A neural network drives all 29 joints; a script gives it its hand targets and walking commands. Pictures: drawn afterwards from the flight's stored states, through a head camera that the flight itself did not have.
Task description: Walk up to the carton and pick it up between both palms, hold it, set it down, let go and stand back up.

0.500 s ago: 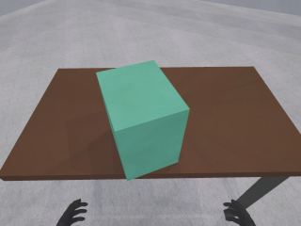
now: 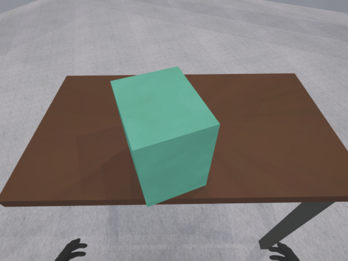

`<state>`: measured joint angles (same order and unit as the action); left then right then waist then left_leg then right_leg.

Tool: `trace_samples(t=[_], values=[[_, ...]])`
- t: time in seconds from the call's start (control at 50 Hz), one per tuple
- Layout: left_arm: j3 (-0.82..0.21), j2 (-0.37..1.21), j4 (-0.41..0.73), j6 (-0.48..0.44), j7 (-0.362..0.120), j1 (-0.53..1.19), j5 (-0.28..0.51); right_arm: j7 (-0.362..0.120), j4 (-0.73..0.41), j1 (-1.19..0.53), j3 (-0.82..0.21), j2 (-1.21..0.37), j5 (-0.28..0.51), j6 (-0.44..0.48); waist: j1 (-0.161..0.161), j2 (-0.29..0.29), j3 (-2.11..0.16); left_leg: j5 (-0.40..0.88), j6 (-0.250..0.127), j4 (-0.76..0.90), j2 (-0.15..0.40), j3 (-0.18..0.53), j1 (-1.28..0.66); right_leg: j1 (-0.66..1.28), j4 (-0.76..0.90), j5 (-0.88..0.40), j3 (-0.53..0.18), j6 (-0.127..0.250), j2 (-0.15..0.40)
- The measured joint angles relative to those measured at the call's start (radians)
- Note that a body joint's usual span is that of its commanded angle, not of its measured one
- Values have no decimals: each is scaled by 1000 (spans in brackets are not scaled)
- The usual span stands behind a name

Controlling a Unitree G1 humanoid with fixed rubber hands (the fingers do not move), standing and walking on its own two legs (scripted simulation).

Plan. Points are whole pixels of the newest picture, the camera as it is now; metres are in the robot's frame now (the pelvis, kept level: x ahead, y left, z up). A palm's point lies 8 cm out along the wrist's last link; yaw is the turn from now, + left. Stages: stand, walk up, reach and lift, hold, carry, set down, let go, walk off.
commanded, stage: stand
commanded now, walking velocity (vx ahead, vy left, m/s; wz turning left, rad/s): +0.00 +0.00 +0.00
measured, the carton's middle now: (162, 137) +0.39 +0.05 +0.08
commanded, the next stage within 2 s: walk up in 1.82 s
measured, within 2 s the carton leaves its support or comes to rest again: neither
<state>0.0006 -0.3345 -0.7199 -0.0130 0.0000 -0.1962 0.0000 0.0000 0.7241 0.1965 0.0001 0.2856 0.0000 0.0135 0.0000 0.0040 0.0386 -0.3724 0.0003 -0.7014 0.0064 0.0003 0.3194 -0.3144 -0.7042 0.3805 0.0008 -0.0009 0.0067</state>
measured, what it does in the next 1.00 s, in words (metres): stands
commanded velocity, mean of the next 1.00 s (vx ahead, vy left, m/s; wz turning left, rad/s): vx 0.00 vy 0.00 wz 0.00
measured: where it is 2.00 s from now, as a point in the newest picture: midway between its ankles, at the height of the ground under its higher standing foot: outside the picture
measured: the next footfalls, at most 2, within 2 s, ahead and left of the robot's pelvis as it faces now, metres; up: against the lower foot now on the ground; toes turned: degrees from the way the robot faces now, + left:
none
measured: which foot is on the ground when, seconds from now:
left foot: down 0.00-1.00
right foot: down 0.00-1.00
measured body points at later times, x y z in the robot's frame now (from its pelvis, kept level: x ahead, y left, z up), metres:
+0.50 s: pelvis -0.01 +0.00 +0.00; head +0.00 +0.00 +0.45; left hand +0.12 +0.29 -0.10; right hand +0.11 -0.27 -0.11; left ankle +0.00 +0.12 -0.72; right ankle +0.00 -0.12 -0.72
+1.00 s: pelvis -0.01 +0.00 +0.00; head +0.00 -0.01 +0.45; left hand +0.08 +0.29 -0.11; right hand +0.08 -0.28 -0.12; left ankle +0.00 +0.12 -0.72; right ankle +0.00 -0.12 -0.72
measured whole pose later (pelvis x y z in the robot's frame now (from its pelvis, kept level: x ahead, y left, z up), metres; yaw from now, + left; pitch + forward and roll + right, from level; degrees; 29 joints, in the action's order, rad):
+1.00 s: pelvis -0.01 +0.00 +0.00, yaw +0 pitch -1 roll +0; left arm 0.00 -0.35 -0.89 -0.02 0.00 -0.20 0.00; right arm 0.00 0.89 0.20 0.00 0.30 0.00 0.02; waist 0.00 0.00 0.04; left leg -0.33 0.01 -0.67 0.01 0.00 0.31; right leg -0.31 -0.68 0.35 0.00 0.00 0.01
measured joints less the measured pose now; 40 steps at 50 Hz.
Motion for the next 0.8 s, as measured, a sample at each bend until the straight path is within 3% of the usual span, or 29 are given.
trace_samples(t=[0.8], values=[[0, -16, -132, -8, 0, 0, 0, 0, 124, 0, 0, 13, 0, 3, 0, -1, 1, 23, 2, 13, 0, 0, -2, 0, 9, -21, 0, 0, 0]])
